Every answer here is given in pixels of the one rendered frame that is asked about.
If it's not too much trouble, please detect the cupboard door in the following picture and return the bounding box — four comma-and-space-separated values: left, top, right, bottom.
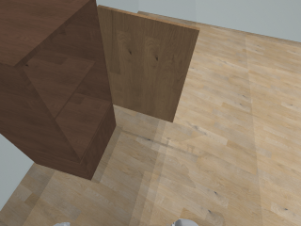
97, 5, 200, 122

